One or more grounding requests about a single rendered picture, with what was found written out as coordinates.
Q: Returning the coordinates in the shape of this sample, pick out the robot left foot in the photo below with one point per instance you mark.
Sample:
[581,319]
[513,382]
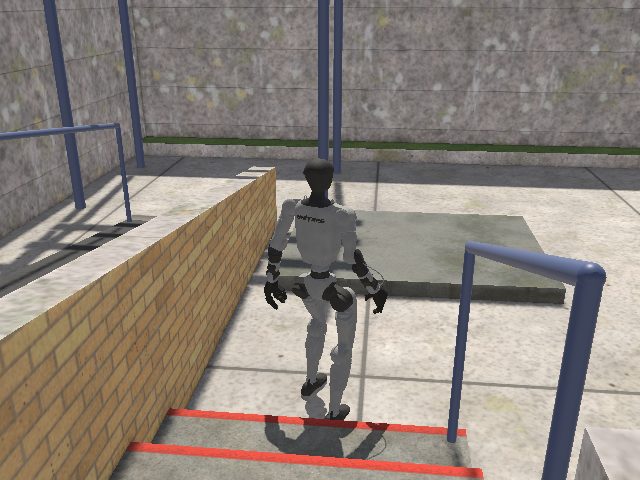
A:
[308,388]

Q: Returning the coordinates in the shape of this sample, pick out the right robot forearm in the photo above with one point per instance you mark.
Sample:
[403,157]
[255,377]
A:
[364,274]

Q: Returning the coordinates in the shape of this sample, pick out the robot right foot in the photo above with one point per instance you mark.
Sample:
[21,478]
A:
[343,412]

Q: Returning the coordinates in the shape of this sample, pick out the robot foot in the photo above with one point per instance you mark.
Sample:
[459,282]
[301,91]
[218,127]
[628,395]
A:
[343,412]
[308,388]

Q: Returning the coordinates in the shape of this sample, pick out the right robot hand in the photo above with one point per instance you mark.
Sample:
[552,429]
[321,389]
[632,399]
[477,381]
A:
[379,299]

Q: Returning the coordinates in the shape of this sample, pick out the left robot hand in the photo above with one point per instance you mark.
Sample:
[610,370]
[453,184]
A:
[277,290]

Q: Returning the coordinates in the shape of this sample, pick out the right robot upper arm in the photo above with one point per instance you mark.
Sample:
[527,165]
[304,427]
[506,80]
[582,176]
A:
[346,217]

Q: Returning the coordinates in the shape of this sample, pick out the left robot upper arm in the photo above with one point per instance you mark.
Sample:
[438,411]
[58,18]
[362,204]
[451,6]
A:
[278,241]

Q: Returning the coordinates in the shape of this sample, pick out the left robot forearm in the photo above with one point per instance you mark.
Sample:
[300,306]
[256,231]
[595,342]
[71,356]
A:
[273,267]

